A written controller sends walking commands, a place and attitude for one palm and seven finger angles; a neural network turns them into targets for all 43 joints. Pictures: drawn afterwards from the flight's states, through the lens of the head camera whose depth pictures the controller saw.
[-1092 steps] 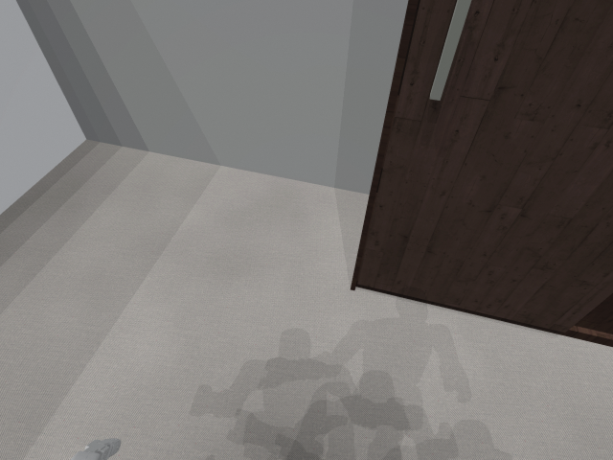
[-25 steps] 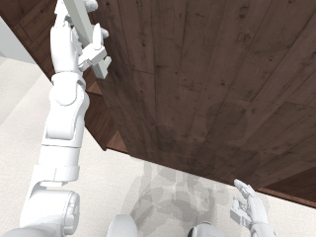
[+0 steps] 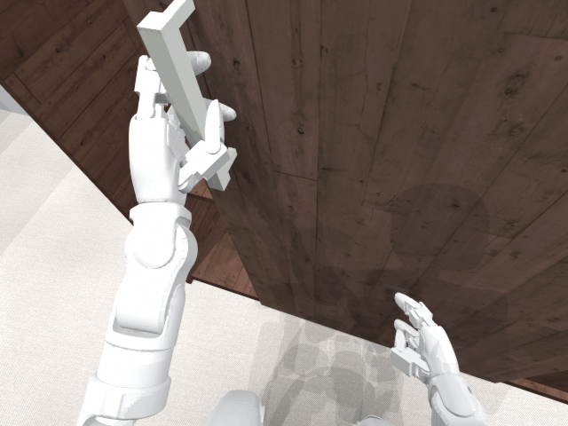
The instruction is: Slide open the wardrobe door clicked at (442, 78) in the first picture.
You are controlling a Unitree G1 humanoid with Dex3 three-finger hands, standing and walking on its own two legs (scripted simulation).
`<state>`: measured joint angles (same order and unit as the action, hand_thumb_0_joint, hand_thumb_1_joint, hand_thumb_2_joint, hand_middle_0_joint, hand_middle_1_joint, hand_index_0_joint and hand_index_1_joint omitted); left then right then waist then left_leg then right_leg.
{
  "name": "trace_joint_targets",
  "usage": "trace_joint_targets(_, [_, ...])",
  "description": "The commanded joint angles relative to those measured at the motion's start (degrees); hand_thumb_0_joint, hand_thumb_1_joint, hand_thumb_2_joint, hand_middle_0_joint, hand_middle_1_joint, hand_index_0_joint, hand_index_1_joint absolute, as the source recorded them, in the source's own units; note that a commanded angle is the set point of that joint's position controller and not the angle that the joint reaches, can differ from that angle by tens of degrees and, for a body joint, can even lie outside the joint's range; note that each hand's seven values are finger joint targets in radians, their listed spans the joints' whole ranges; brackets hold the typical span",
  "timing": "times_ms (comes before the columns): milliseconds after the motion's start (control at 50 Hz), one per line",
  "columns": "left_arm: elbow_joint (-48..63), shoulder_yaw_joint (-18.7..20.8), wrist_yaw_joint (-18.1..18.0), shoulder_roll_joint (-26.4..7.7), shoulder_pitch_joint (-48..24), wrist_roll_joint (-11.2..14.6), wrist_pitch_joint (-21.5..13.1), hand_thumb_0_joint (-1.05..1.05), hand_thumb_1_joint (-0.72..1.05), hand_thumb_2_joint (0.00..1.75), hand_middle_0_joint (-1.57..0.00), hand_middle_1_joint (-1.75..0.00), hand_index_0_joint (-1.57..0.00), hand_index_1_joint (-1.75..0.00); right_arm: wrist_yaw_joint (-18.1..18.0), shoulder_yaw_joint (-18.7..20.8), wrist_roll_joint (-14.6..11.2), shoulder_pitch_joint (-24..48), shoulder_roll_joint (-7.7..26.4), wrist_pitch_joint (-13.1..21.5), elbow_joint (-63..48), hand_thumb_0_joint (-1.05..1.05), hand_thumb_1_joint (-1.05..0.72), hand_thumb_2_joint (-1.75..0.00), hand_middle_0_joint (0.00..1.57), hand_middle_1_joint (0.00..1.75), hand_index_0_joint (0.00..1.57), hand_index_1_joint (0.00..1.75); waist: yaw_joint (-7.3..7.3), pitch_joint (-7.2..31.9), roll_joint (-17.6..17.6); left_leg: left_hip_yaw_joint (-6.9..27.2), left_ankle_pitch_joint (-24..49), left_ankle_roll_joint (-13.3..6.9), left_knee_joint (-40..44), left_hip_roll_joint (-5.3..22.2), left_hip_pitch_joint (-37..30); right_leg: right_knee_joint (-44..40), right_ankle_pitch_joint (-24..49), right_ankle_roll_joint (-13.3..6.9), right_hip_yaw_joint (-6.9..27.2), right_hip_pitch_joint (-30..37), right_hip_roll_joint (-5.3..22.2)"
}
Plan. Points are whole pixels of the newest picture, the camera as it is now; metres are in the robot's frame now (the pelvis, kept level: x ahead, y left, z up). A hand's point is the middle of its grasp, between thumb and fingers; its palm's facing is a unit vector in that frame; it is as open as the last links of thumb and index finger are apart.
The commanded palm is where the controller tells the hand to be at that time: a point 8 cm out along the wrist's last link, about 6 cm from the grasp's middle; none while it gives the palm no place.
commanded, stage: step sideways, sliding the door along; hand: left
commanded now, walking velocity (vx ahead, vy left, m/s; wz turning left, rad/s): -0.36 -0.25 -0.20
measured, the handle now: (204, 109) +0.39 +0.17 +0.21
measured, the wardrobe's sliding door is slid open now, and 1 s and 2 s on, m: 0.29 0.50 0.54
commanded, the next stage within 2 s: stop walking and hold the door there in 1.52 s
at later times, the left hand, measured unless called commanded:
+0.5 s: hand (344, 182) +0.32 +0.01 +0.20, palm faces -0.05 -1.00 -0.01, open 6.7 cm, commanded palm +0.30 +0.02 +0.20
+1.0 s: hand (435, 198) +0.32 -0.06 +0.21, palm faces +0.08 -0.99 -0.06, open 6.6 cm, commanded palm +0.28 -0.08 +0.20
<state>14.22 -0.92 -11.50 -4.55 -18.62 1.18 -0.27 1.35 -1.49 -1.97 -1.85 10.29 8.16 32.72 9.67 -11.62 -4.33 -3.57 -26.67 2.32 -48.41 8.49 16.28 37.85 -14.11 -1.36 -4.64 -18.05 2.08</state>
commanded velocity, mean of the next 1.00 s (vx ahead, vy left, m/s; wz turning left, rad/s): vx -0.20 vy -0.28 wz -0.08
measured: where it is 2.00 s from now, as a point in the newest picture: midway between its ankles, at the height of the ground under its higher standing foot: outside the picture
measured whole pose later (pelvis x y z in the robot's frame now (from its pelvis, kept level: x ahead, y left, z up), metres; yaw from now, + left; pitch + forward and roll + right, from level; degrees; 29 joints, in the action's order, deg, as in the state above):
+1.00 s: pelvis -0.09 -0.16 +0.01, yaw -10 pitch +0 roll -1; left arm 1.5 5.7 -10.4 -10.0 -25.3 3.0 -1.9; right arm -0.7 0.4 -2.4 -4.3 10.9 4.5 36.4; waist 4.4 -9.7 -2.3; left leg -0.9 -24.8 2.6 -42.4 10.7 21.0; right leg 31.5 -16.1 0.4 -3.1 -15.1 1.0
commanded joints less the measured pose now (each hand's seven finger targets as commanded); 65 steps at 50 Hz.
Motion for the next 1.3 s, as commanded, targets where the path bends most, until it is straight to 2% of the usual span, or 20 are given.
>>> trace_joint_targets(0, [33.3, -27.7, 8.8, 8.9, -22.6, 0.2, -10.3, 0.00, 0.90, 0.90, -0.45, -1.40, -0.45, -1.40, -1.1, 1.6, 1.2, 2.4, 1.6, 2.5, -7.8, 0.00, -0.90, -0.90, 0.20, 0.30, 0.20, 0.30, -11.19, 29.7, 15.9, 1.7, 5.7, -1.8, 8.8, -5.5, -1.4, -1.0, 73.1, -1.9, 11.7, 16.5, 10.6])
trace_joint_targets(20, [34.2, -27.3, 9.0, 7.5, -22.9, 0.3, -11.6, 0.00, 0.90, 0.90, -0.45, -1.40, -0.45, -1.40, -1.0, 2.4, 0.5, 2.3, 3.2, 2.2, -7.6, 0.00, -0.90, -0.90, 0.20, 0.30, 0.20, 0.30, -11.76, 32.4, 15.5, -0.3, 29.0, -2.3, 18.7, -0.5, -13.9, 5.6, 62.3, 0.0, 6.9, 10.6, 6.7])
trace_joint_targets(60, [30.3, -28.4, 9.9, 9.3, -16.6, 0.5, -13.2, 0.00, 0.90, 0.90, -0.45, -1.40, -0.45, -1.40, 1.0, 5.1, 0.1, 3.1, 7.7, 0.7, -11.2, 0.00, -0.90, -0.90, 0.20, 0.30, 0.20, 0.30, -8.51, 38.7, -0.6, 10.7, 85.8, -10.9, 17.0, 17.3, -37.5, 20.5, -10.7, 1.7, 6.0, -12.8, -0.1])
trace_joint_targets(80, [30.9, -27.4, 10.1, 9.3, -18.2, -0.6, -14.0, 0.00, 0.90, 0.90, -0.45, -1.40, -0.45, -1.40, 1.8, 4.9, 0.2, 3.4, 7.1, 0.9, -12.1, 0.00, -0.90, -0.90, 0.20, 0.30, 0.20, 0.30, -9.32, 34.7, -3.5, 8.1, 89.7, -11.9, 16.3, 17.9, -37.7, 23.4, -18.6, 1.7, 5.6, -18.1, -1.2])
trace_joint_targets(240, [26.4, -20.0, 10.5, 2.6, -18.1, -1.7, -13.1, 0.00, 0.90, 0.90, -0.45, -1.40, -0.45, -1.40, 1.4, 3.2, 1.4, 2.9, 4.8, 1.9, -10.4, 0.00, -0.90, -0.90, 0.20, 0.30, 0.20, 0.30, -10.17, 27.0, -11.1, -4.2, 72.9, -6.3, 14.7, 13.0, -33.3, 8.3, -0.8, 2.6, -0.4, -14.2, -2.0])
trace_joint_targets(320, [28.2, -17.2, 10.5, 0.3, -14.1, -1.2, -13.2, 0.00, 0.90, 0.90, -0.45, -1.40, -0.45, -1.40, 0.4, 1.7, 0.3, 6.3, 3.0, 2.1, -10.7, 0.00, -0.90, -0.90, 0.20, 0.30, 0.20, 0.30, -8.86, 25.4, -3.7, -4.5, 54.3, -4.9, 4.1, 11.7, -17.0, -3.5, 17.0, 3.1, -1.9, 4.8, -2.1])
trace_joint_targets(380, [28.2, -16.2, 9.4, -1.9, -5.4, -0.6, -11.7, 0.00, 0.90, 0.90, -0.45, -1.40, -0.45, -1.40, -0.8, 2.3, 0.4, 6.0, 1.8, 2.3, -10.2, 0.00, -0.90, -0.90, 0.20, 0.30, 0.20, 0.30, -6.32, 29.7, 23.6, -0.4, -14.3, -0.2, -17.1, -8.6, 2.6, -11.1, 74.7, -6.7, 25.3, 14.5, 15.4])
trace_joint_targets(400, [29.7, -16.9, 9.1, -1.8, -4.5, 0.0, -11.4, 0.00, 0.90, 0.90, -0.45, -1.40, -0.45, -1.40, -1.0, 3.1, 0.9, 5.0, 2.3, 2.3, -9.4, 0.00, -0.90, -0.90, 0.20, 0.30, 0.20, 0.30, -6.24, 31.8, 24.8, 6.1, -17.3, -1.0, -18.8, -7.6, 3.5, -12.1, 66.9, -6.7, 27.1, 14.8, 17.8])
trace_joint_targets(460, [33.7, -16.8, 8.8, -0.8, -8.9, -0.5, -13.4, 0.00, 0.90, 0.90, -0.45, -1.40, -0.45, -1.40, 0.0, 0.6, 1.4, 5.1, 0.7, 0.8, -6.5, 0.00, -0.90, -0.90, 0.20, 0.30, 0.20, 0.30, -9.79, 32.1, 15.7, 2.4, -8.2, -0.4, 2.1, -6.9, 0.5, -9.8, 57.5, -4.5, 12.9, 18.1, 11.2])
trace_joint_targets(520, [31.2, -15.8, 9.6, -2.3, -12.8, -1.0, -15.2, 0.00, 0.90, 0.90, -0.45, -1.40, -0.45, -1.40, -0.6, 2.7, 1.7, 3.1, 2.8, -1.1, -6.2, 0.00, -0.90, -0.90, 0.20, 0.30, 0.20, 0.30, -11.65, 38.7, 14.8, -1.3, 14.2, -1.0, 20.3, -3.2, -16.7, -5.3, 50.4, -3.3, 12.1, 11.7, 8.3])
trace_joint_targets(560, [27.1, -15.9, 10.2, -1.1, -13.7, -0.1, -15.5, 0.00, 0.90, 0.90, -0.45, -1.40, -0.45, -1.40, -0.5, 4.2, 1.9, 5.2, 5.8, -1.4, -9.2, 0.00, -0.90, -0.90, 0.20, 0.30, 0.20, 0.30, -10.57, 34.7, -7.3, 17.2, 61.2, -11.0, 24.3, 20.8, -28.3, 10.2, 2.7, 3.0, 5.4, -9.8, -0.3])
trace_joint_targets(600, [24.7, -12.7, 9.9, -1.6, -20.5, -1.2, -14.5, 0.00, 0.90, 0.90, -0.45, -1.40, -0.45, -1.40, 0.2, 3.4, 2.8, 6.4, 4.7, -1.1, -9.4, 0.00, -0.90, -0.90, 0.20, 0.30, 0.20, 0.30, -10.43, 28.8, -6.5, 16.3, 59.1, -13.9, 26.1, 23.8, -15.8, 26.9, -14.7, 1.9, 10.7, -11.0, -1.9])
trace_joint_targets(840, [11.1, -14.5, 8.9, 1.7, -29.5, 0.1, -12.0, 0.00, 0.90, 0.90, -0.45, -1.40, -0.45, -1.40, 0.0, 4.6, -1.0, 1.4, 6.6, 0.4, -8.0, 0.00, -0.90, -0.90, 0.20, 0.30, 0.20, 0.30, -10.64, 28.3, -11.3, -1.8, 46.8, -5.4, 15.5, 10.0, -21.1, -13.1, 6.1, 3.7, -1.0, 6.8, -4.3])
trace_joint_targets(920, [7.6, -7.7, 7.3, -7.5, -28.8, 0.3, -10.2, 0.00, 0.90, 0.90, -0.45, -1.40, -0.45, -1.40, -2.9, 5.2, -0.6, 2.1, 5.5, -0.1, -6.1, 0.00, -0.90, -0.90, 0.20, 0.30, 0.20, 0.30, -8.50, 32.0, 24.3, -0.6, -4.9, -0.3, -3.7, -4.9, 3.8, -11.4, 58.6, -4.6, 15.8, 19.5, 12.1])
trace_joint_targets(980, [11.1, -11.0, 6.8, -2.6, -34.0, 1.6, -10.6, 0.00, 0.90, 0.90, -0.45, -1.40, -0.45, -1.40, -4.3, 3.7, 0.0, 0.9, 4.3, -1.0, -3.8, 0.00, -0.90, -0.90, 0.20, 0.30, 0.20, 0.30, -11.82, 34.2, 12.6, 0.0, 14.0, -1.7, 16.8, -1.0, -5.4, 0.9, 56.0, -3.2, 7.4, 18.3, 10.1])
trace_joint_targets(1020, [8.6, -11.7, 8.3, -1.4, -35.5, 3.0, -10.9, 0.00, 0.90, 0.90, -0.45, -1.40, -0.45, -1.40, -3.1, 6.1, 0.4, 0.6, 9.1, -2.0, -5.7, 0.00, -0.90, -0.90, 0.20, 0.30, 0.20, 0.30, -11.42, 36.0, -8.6, 20.3, 69.5, -11.9, 22.0, 20.8, -29.6, 14.6, -6.4, 3.7, 4.0, -9.1, -1.2])
trace_joint_targets(1060, [5.1, -11.4, 8.7, 0.0, -41.3, 2.2, -10.8, 0.00, 0.90, 0.90, -0.45, -1.40, -0.45, -1.40, -1.0, 6.4, -0.1, 1.9, 8.8, -3.4, -6.3, 0.00, -0.90, -0.90, 0.20, 0.30, 0.20, 0.30, -10.44, 31.7, -9.6, 18.7, 53.8, -15.3, 23.2, 22.3, -26.9, 21.2, -15.7, 2.2, 8.8, -13.6, -0.2])
trace_joint_targets(1180, [-2.7, -9.0, 8.8, -2.5, -45.2, 3.0, -9.1, 0.00, 0.90, 0.90, -0.45, -1.40, -0.45, -1.40, -0.9, 5.4, -1.2, 1.9, 8.6, -3.1, -6.2, 0.00, -0.90, -0.90, 0.20, 0.30, 0.20, 0.30, -10.09, 29.2, -12.9, 3.1, 35.4, -7.9, 19.0, 14.3, -11.5, 2.1, -3.7, 2.9, 1.2, 7.2, -2.1])
trace_joint_targets(1220, [-4.4, -8.1, 8.4, -3.8, -45.8, 2.4, -8.6, 0.00, 0.90, 0.90, -0.45, -1.40, -0.45, -1.40, -1.4, 4.5, -2.2, 2.2, 7.3, -3.4, -6.3, 0.00, -0.90, -0.90, 0.20, 0.30, 0.20, 0.30, -9.44, 29.5, -5.5, 0.5, 22.0, -4.7, 11.4, 8.2, -5.8, -8.0, 5.4, 2.7, 0.9, 13.5, -0.7])
trace_joint_targets(1280, [-3.1, -3.5, 6.7, -11.5, -42.6, 2.4, -7.8, 0.00, 0.90, 0.90, -0.45, -1.40, -0.45, -1.40, -3.5, 4.7, -1.6, 2.2, 6.3, -3.1, -4.2, 0.00, -0.90, -0.90, 0.20, 0.30, 0.20, 0.30, -8.25, 30.6, 22.7, -0.4, -8.8, -0.3, -8.5, -5.8, 8.0, -12.9, 38.2, -5.7, 21.0, 17.3, 14.4])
